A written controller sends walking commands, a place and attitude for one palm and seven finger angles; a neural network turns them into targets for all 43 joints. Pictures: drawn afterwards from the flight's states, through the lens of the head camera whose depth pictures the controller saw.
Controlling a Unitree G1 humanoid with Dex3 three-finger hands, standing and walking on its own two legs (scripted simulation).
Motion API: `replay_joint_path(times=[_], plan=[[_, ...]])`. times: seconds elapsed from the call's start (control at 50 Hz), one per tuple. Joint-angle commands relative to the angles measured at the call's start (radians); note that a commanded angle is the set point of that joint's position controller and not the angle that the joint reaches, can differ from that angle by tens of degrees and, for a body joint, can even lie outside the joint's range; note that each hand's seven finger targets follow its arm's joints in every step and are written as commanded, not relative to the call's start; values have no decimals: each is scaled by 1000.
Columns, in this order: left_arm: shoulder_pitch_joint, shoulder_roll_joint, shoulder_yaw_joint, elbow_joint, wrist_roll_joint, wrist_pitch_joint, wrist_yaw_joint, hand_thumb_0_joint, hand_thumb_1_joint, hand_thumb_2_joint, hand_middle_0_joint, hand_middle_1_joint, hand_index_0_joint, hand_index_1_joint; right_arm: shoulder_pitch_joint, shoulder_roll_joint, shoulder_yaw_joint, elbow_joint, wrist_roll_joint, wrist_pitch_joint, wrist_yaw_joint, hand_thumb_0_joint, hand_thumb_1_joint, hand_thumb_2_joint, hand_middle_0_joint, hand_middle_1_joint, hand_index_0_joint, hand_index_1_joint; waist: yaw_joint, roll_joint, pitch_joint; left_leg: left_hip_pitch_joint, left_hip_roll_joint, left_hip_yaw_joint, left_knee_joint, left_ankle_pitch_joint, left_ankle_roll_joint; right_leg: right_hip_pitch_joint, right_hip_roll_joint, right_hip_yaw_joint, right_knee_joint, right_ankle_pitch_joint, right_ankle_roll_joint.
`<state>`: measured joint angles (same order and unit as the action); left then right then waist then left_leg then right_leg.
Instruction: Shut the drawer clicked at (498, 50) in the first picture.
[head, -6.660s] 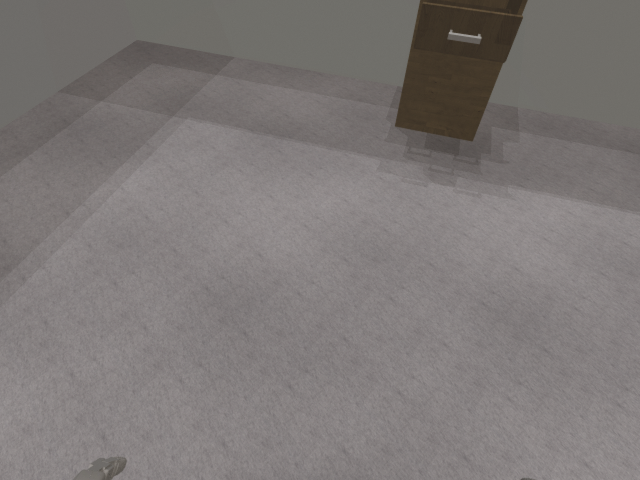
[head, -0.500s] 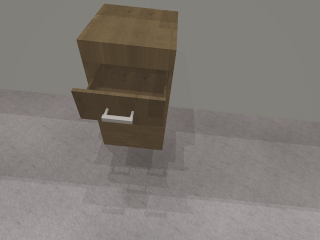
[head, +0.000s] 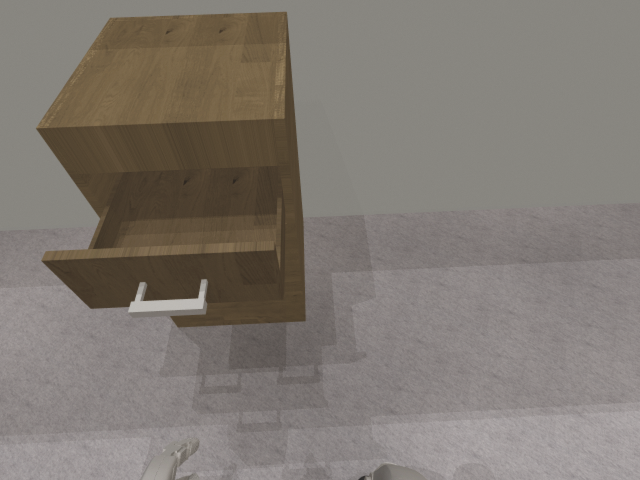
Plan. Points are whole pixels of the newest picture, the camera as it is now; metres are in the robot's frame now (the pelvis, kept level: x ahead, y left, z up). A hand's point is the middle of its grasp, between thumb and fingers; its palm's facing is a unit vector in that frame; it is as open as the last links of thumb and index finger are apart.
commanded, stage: come to a stop and stand still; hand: left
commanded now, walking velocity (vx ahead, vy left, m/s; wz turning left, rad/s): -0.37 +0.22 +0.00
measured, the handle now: (170, 297) +0.43 +0.28 -0.14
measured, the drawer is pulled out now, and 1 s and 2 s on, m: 0.21 0.21 0.21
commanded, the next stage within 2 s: look again from close up in 1.70 s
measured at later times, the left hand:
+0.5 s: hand out of the picture +0.05 +0.23 -0.17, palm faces +0.06 -0.98 -0.21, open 7.3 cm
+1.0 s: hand out of the picture +0.00 +0.13 -0.16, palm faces -0.01 -0.98 -0.18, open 7.3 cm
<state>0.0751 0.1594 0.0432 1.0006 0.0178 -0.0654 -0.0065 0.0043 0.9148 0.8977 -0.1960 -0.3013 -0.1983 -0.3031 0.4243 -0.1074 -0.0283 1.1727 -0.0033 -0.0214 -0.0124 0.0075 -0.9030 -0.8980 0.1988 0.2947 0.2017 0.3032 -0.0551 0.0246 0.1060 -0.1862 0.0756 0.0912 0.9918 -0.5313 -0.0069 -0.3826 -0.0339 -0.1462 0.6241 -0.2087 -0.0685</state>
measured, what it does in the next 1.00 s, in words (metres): steps on the spot: left foot, then right foot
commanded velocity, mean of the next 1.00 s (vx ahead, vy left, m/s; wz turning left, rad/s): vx -0.06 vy -0.02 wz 0.00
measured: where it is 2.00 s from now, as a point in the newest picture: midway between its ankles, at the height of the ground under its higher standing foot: outside the picture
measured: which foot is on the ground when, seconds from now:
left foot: up 0.00-0.32, down 0.34-1.00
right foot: down 0.00-0.34, up 0.36-0.72, down 0.74-1.00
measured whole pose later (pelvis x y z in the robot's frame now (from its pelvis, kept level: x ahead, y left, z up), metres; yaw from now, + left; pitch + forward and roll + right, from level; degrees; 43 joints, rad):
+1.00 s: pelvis -0.01 -0.03 +0.02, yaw -2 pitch -3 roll -1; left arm 0.28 0.12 0.01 1.13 0.01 0.02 0.03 0.01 0.93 0.90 -0.20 -0.30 -0.20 -0.30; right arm 0.35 -0.17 -0.02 1.17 -0.01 0.03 -0.02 0.01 -0.91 -0.90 0.19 0.29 0.20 0.30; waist -0.04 0.04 0.02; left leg -0.28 0.11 0.03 0.44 -0.11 -0.05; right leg -0.10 0.04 -0.06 0.46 -0.31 -0.04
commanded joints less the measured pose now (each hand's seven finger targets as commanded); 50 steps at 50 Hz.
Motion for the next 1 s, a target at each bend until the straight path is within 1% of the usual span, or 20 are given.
replay_joint_path(times=[0.0, 0.04, 0.06, 0.18, 0.26, 0.28, 0.32, 0.34, 0.38, 0.42, 0.48, 0.6, 0.66, 0.68, 0.7, 0.72, 0.76, 0.84, 0.92, 0.98], plan=[[180, 134, 23, 24, -7, 6, 37, 0, 900, 900, -200, -300, -200, -300, -37, -72, -22, -90, -11, -4, -8, 0, -900, -900, 200, 300, 200, 300, 68, -42, -99, -280, 52, -94, 227, 111, -1, 188, -326, 294, -346, 380, -135], [105, 94, 7, 13, 1, 6, 44, 0, 900, 900, -200, -300, -200, -300, 35, -39, -6, -60, -10, 19, -13, 0, -900, -900, 200, 300, 200, 300, 9, -78, -119, -157, 51, -86, 31, 129, -28, 89, -277, 171, -334, 523, -96], [91, 100, 6, 10, 2, 13, 46, 0, 900, 900, -200, -300, -200, -300, 41, -31, -1, -54, -6, 32, -15, 0, -900, -900, 200, 300, 200, 300, 6, -93, -127, -117, 34, -67, -39, 134, -37, 69, -258, 142, -330, 536, -94], [138, 168, 34, -4, 7, 57, 51, 0, 900, 900, -200, -300, -200, -300, -104, -94, -24, -136, -5, 57, -9, 0, -900, -900, 200, 300, 200, 300, 62, -168, -127, -155, -25, -43, -206, 146, -46, 164, -267, 195, -265, 546, -120], [113, 181, 42, -17, 6, 76, 53, 0, 900, 900, -200, -300, -200, -300, -118, -115, -31, -158, -5, 53, -9, 0, -900, -900, 200, 300, 200, 300, 35, -165, -120, -29, -25, -44, -423, 282, -36, 116, -243, 195, -198, 431, -81], [112, 174, 40, -21, 0, 81, 52, 0, 900, 900, -200, -300, -200, -300, -98, -128, -32, -155, -7, 47, -8, 0, -900, -900, 200, 300, 200, 300, 22, -134, -127, 46, -6, -49, -532, 405, -27, 81, -209, 169, -148, 330, -38], [190, 93, 20, -33, -10, 94, 45, 0, 900, 900, -200, -300, -200, -300, -144, -248, -43, -200, -18, 34, -10, 0, -900, -900, 200, 300, 200, 300, 55, 228, -132, 8, 298, -337, -694, 777, 121, 16, -18, 49, 92, -235, 77], [170, 107, 22, -35, -5, 105, 50, 0, 900, 900, -200, -300, -200, -300, -176, -253, -44, -211, -21, 33, -19, 0, -900, -900, 200, 300, 200, 300, 39, 233, -126, -77, 319, -376, -753, 704, 177, 30, 16, 118, 268, -383, 82], [188, 120, 31, -11, 1, 108, 42, 0, 900, 900, -200, -300, -200, -300, -258, -230, -32, -228, -23, 30, -34, 0, -900, -900, 200, 300, 200, 300, 70, 151, -102, -86, 258, -302, -735, 608, 180, -18, 13, 198, 412, -299, 78], [229, 123, 30, 13, 3, 100, 33, 0, 900, 900, -200, -300, -200, -300, -281, -209, -25, -231, -17, 20, -36, 0, -900, -900, 200, 300, 200, 300, 81, 101, -135, -4, 211, -225, -711, 640, 160, -56, 11, 194, 436, -229, 93], [231, 125, 30, 15, 2, 106, 30, 0, 900, 900, -200, -300, -200, -300, -232, -218, -33, -210, -12, 20, -37, 0, -900, -900, 200, 300, 200, 300, 52, 117, -180, 85, 220, -219, -721, 591, 162, -69, 3, 182, 408, -229, 112], [202, 72, 3, 22, 0, 102, 25, 0, 900, 900, -200, -300, -200, -300, -182, -237, -50, -163, -19, 31, -24, 0, -900, -900, 200, 300, 200, 300, 12, 155, -156, 91, 212, -253, -754, 373, 156, 36, -5, 118, 83, -293, 100], [278, 68, -3, 63, -3, 88, 28, 0, 900, 900, -200, -300, -200, -300, -189, -230, -53, -144, -12, 32, -16, 0, -900, -900, 200, 300, 200, 300, 46, 135, -166, 42, 161, -211, -714, 353, 111, 168, 10, 81, -171, -123, 88], [305, 82, -2, 78, -1, 82, 32, 0, 900, 900, -200, -300, -200, -300, -186, -210, -51, -140, -8, 33, -14, 0, -900, -900, 200, 300, 200, 300, 54, 93, -152, -19, 122, -174, -692, 312, 72, 241, 1, 90, -281, -48, 81], [309, 113, 0, 82, 2, 74, 37, 0, 900, 900, -200, -300, -200, -300, -185, -171, -44, -139, -2, 32, -10, 0, -900, -900, 200, 300, 200, 300, 53, 15, -124, -88, 70, -127, -627, 275, 28, 270, -73, 188, -346, -41, 53], [267, 148, -2, 75, 0, 67, 42, 0, 900, 900, -200, -300, -200, -300, -186, -131, -31, -139, 2, 31, -3, 0, -900, -900, 200, 300, 200, 300, 37, -66, -101, -95, 18, -78, -578, 277, -7, 221, -162, 269, -381, -57, 18], [193, 158, -4, 66, -5, 54, 42, 0, 900, 900, -200, -300, -200, -300, -205, -114, -15, -131, -11, 43, 0, 0, -900, -900, 200, 300, 200, 300, 35, -252, -13, -27, 3, -60, -538, 274, -19, 14, -181, 300, -451, -211, -5], [200, 103, -18, 81, -15, 54, 44, 0, 900, 900, -200, -300, -200, -300, -104, -117, -2, -58, -12, 34, -7, 0, -900, -900, 200, 300, 200, 300, 18, -105, 5, 32, 21, -82, -579, 410, -12, 35, -105, 223, -387, -140, 16], [207, 99, -11, 88, -11, 66, 47, 0, 900, 900, -200, -300, -200, -300, -73, -112, -3, -36, -12, 45, -10, 0, -900, -900, 200, 300, 200, 300, 23, -87, 67, 6, 21, -73, -557, 314, -22, -27, -102, 240, -432, -335, 15], [218, 89, -9, 90, -14, 68, 45, 0, 900, 900, -200, -300, -200, -300, -39, -89, 2, -26, -15, 44, -14, 0, -900, -900, 200, 300, 200, 300, 24, -52, 80, -9, 21, -71, -542, 326, -19, -32, -104, 247, -425, -331, 6]])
